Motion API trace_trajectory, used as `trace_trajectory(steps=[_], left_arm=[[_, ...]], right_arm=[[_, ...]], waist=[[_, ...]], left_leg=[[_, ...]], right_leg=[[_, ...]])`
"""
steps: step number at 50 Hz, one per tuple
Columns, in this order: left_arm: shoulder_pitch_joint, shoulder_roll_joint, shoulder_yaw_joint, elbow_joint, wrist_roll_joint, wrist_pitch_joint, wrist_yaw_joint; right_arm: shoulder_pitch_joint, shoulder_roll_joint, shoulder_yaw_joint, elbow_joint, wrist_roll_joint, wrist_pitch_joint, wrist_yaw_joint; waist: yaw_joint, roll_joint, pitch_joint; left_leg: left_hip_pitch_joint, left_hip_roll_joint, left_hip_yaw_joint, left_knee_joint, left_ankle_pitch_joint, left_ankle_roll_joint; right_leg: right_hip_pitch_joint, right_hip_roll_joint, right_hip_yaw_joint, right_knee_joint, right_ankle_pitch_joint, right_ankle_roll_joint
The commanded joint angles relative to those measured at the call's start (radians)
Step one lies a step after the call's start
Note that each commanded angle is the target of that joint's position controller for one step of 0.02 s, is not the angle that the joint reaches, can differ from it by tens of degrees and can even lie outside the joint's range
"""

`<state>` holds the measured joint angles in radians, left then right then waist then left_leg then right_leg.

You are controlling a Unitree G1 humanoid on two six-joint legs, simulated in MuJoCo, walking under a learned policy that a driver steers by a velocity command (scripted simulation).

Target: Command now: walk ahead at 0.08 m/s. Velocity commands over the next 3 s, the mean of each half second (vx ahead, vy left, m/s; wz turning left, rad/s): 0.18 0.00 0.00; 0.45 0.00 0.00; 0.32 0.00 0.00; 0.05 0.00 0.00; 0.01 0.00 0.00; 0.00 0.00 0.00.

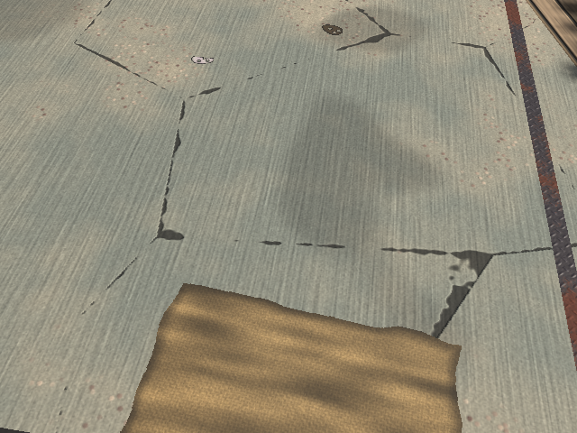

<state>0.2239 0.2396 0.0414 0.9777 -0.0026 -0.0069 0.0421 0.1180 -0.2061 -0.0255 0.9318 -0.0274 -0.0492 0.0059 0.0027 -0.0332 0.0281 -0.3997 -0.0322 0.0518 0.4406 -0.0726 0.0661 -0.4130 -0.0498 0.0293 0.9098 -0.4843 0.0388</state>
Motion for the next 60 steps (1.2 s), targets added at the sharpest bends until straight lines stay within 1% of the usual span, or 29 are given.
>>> trace_trajectory(steps=[1,4,6,8,10,12,15,18,20,22,23,24,25,26,28,30,35,42,44,46,47,48,49,50,51,52,54,57,60], left_arm=[[0.147,0.035,0.01,0.013,0.005,0.018,0.016],[0.137,0.036,0.013,0.027,0.015,0.024,0.007],[0.122,0.049,0.013,0.022,0.034,0.025,0.003],[0.094,0.117,0.028,0.034,0.017,0.016,0.004],[0.075,0.071,0.02,0.042,0.017,-0.005,0.003],[0.083,0.107,0.037,0.036,0.005,-0.019,0.004],[0.146,0.162,0.062,0.048,-0.015,-0.044,0.006],[0.132,0.125,0.058,0.044,-0.021,-0.069,0.002],[0.078,0.133,0.06,0.032,-0.033,-0.068,-0.008],[0.058,0.129,0.06,0.023,-0.03,-0.064,-0.012],[0.017,0.074,0.045,0.0,-0.02,-0.07,-0.017],[0.019,0.016,0.031,-0.039,-0.02,-0.09,-0.015],[-0.016,0.065,0.042,-0.048,-0.03,-0.105,-0.017],[-0.026,0.08,0.044,-0.051,-0.041,-0.113,-0.029],[-0.036,0.074,0.047,-0.04,-0.03,-0.116,-0.034],[-0.045,0.063,0.051,-0.041,-0.022,-0.107,-0.038],[-0.227,0.006,0.026,-0.109,-0.015,-0.092,-0.05],[-0.373,0.048,0.017,-0.176,-0.028,-0.094,-0.083],[-0.303,0.09,0.034,-0.167,-0.025,-0.098,-0.086],[-0.005,0.168,0.078,-0.081,-0.024,-0.094,-0.076],[0.178,0.254,0.098,-0.046,-0.011,-0.088,-0.064],[0.206,0.273,0.092,-0.033,0.0,-0.089,-0.075],[0.149,0.18,0.067,-0.041,-0.01,-0.094,-0.078],[0.049,0.137,0.053,-0.061,-0.014,-0.099,-0.076],[-0.038,0.115,0.043,-0.081,-0.007,-0.105,-0.079],[-0.081,0.089,0.036,-0.084,0.004,-0.11,-0.083],[-0.079,0.064,0.028,-0.068,0.013,-0.114,-0.085],[-0.02,0.108,0.034,-0.043,0.011,-0.116,-0.066],[0.025,0.122,0.031,-0.029,0.017,-0.106,-0.046]], right_arm=[[-0.046,-0.124,-0.024,-0.047,-0.001,-0.006,-0.014],[-0.057,-0.128,-0.023,-0.034,0.023,0.009,-0.024],[-0.017,-0.103,-0.015,-0.01,0.029,0.016,-0.025],[0.029,-0.109,-0.024,0.0,0.028,0.024,-0.032],[0.036,-0.106,-0.026,0.013,0.023,0.027,-0.04],[0.047,-0.121,-0.036,0.025,0.03,0.026,-0.044],[-0.008,-0.08,-0.036,0.01,0.038,-0.002,-0.024],[-0.019,-0.077,-0.04,-0.001,0.054,-0.031,-0.006],[0.039,-0.064,-0.041,0.027,0.055,-0.04,-0.003],[0.197,-0.095,-0.062,0.094,0.053,-0.034,-0.006],[0.325,-0.157,-0.08,0.121,0.052,-0.034,-0.013],[0.433,-0.264,-0.102,0.136,0.05,-0.033,-0.007],[0.413,-0.201,-0.074,0.137,0.035,-0.047,-0.003],[0.34,-0.145,-0.055,0.114,0.031,-0.058,-0.001],[0.243,-0.134,-0.042,0.078,0.03,-0.063,0.009],[0.258,-0.103,-0.028,0.083,0.027,-0.054,0.007],[0.307,-0.153,-0.033,0.092,0.026,-0.042,-0.02],[0.362,-0.163,-0.05,0.125,0.046,-0.035,-0.023],[0.335,-0.184,-0.06,0.118,0.045,-0.028,-0.023],[0.302,-0.168,-0.054,0.102,0.037,-0.016,-0.022],[0.321,-0.127,-0.037,0.076,0.015,-0.018,-0.02],[0.443,0.016,-0.001,0.081,0.037,-0.042,-0.007],[0.344,-0.095,-0.027,0.077,0.064,-0.067,-0.003],[0.242,-0.145,-0.04,0.041,0.08,-0.08,-0.004],[0.199,-0.147,-0.043,0.035,0.073,-0.081,-0.014],[0.186,-0.14,-0.053,0.035,0.056,-0.073,-0.023],[0.232,-0.098,-0.055,0.042,0.052,-0.046,-0.025],[0.158,-0.099,-0.062,0.012,0.046,-0.026,-0.029],[0.061,-0.1,-0.063,-0.023,0.026,-0.027,-0.028]], waist=[[0.038,0.162,-0.143],[0.054,0.149,-0.116],[0.046,0.113,-0.048],[-0.011,-0.044,0.037],[-0.015,-0.091,0.017],[-0.004,-0.101,0.017],[0.036,-0.178,0.054],[0.023,-0.133,0.067],[-0.023,-0.102,0.047],[-0.08,-0.058,-0.009],[-0.124,0.12,-0.041],[-0.143,0.384,-0.077],[-0.12,0.279,-0.042],[-0.083,0.19,0.004],[-0.041,0.096,0.032],[-0.027,0.108,0.025],[-0.055,0.099,0.061],[-0.062,0.112,0.105],[-0.008,0.135,0.042],[0.137,0.137,-0.136],[0.171,-0.027,-0.293],[0.088,-0.279,-0.438],[0.111,-0.164,-0.333],[0.09,-0.113,-0.189],[0.051,-0.009,-0.126],[0.018,0.009,-0.082],[-0.028,-0.03,-0.073],[-0.03,-0.02,-0.013],[-0.019,-0.005,0.013]], left_leg=[[0.018,0.227,-0.207,-0.214,-0.075,0.153],[-0.036,0.204,-0.199,-0.222,-0.351,0.107],[-0.068,0.165,-0.189,-0.214,-0.5,0.029],[0.033,0.069,-0.089,-0.139,-0.393,-0.023],[0.157,0.052,-0.058,-0.047,-0.311,-0.021],[0.111,0.013,-0.008,0.05,-0.421,-0.008],[-0.077,0.007,0.005,0.272,-0.293,0.007],[-0.153,0.066,-0.035,0.269,-0.346,0.04],[0.061,0.027,0.025,0.08,-0.256,0.041],[0.326,0.013,0.011,0.034,-0.179,0.031],[0.47,0.169,-0.216,-0.076,-0.221,0.078],[0.622,0.382,-0.62,-0.234,-0.327,0.221],[0.586,0.44,-0.723,-0.246,-0.375,0.263],[0.554,0.409,-0.63,-0.237,-0.367,0.228],[0.471,0.335,-0.446,-0.262,-0.223,0.162],[0.414,0.28,-0.309,-0.28,-0.016,0.128],[0.334,0.234,-0.167,-0.32,0.11,0.124],[0.438,0.294,-0.121,-0.289,0.15,0.105],[0.476,0.299,-0.1,-0.183,0.415,0.084],[0.36,0.223,-0.039,0.17,0.598,0.034],[0.112,0.144,0.001,0.526,0.216,0.001],[-0.205,-0.033,-0.1,0.829,-0.483,-0.042],[-0.31,0.022,-0.195,0.937,-0.475,-0.017],[-0.358,0.073,-0.159,0.935,-0.379,0.002],[-0.3,0.129,-0.139,0.887,-0.278,0.004],[-0.246,0.16,-0.132,0.829,-0.225,0.003],[-0.158,0.192,-0.138,0.759,-0.188,0.005],[-0.23,0.206,-0.122,0.642,-0.114,-0.019],[-0.266,0.185,-0.1,0.454,0.02,-0.053]], right_leg=[[0.155,-0.009,-0.013,-0.143,0.096,-0.002],[0.26,0.013,-0.046,-0.323,0.263,-0.026],[0.266,-0.018,-0.014,-0.435,0.272,-0.063],[0.062,-0.036,0.024,-0.517,0.015,-0.095],[-0.014,-0.034,0.034,-0.589,-0.079,-0.081],[0.01,-0.055,0.078,-0.622,-0.192,-0.108],[0.147,-0.238,0.327,-0.733,-0.246,-0.22],[0.237,-0.269,0.329,-0.709,-0.088,-0.231],[0.154,-0.194,0.207,-0.661,0.001,-0.19],[0.026,-0.118,0.114,-0.529,0.11,-0.155],[-0.107,-0.03,-0.005,-0.234,0.203,-0.099],[-0.362,0.08,-0.084,0.055,0.025,-0.058],[-0.461,0.028,0.021,0.264,-0.054,-0.075],[-0.519,-0.021,0.053,0.33,0.041,-0.106],[-0.493,-0.076,0.037,0.267,0.215,-0.124],[-0.405,-0.089,0.011,0.173,0.288,-0.109],[-0.319,-0.044,-0.047,-0.162,0.462,-0.058],[-0.232,-0.014,-0.05,-0.368,0.494,-0.102],[-0.092,0.027,-0.079,-0.383,0.436,-0.134],[0.321,0.056,-0.089,-0.371,0.421,-0.188],[0.636,-0.169,0.189,-0.364,0.37,-0.252],[0.866,-0.365,0.698,-0.566,0.114,-0.402],[0.779,-0.32,0.694,-0.635,0.036,-0.346],[0.627,-0.289,0.531,-0.649,0.106,-0.299],[0.464,-0.256,0.408,-0.673,0.236,-0.279],[0.34,-0.218,0.316,-0.698,0.321,-0.267],[0.24,-0.177,0.229,-0.748,0.348,-0.264],[0.198,-0.171,0.168,-0.806,0.372,-0.281],[0.216,-0.149,0.071,-0.77,0.726,-0.261]])
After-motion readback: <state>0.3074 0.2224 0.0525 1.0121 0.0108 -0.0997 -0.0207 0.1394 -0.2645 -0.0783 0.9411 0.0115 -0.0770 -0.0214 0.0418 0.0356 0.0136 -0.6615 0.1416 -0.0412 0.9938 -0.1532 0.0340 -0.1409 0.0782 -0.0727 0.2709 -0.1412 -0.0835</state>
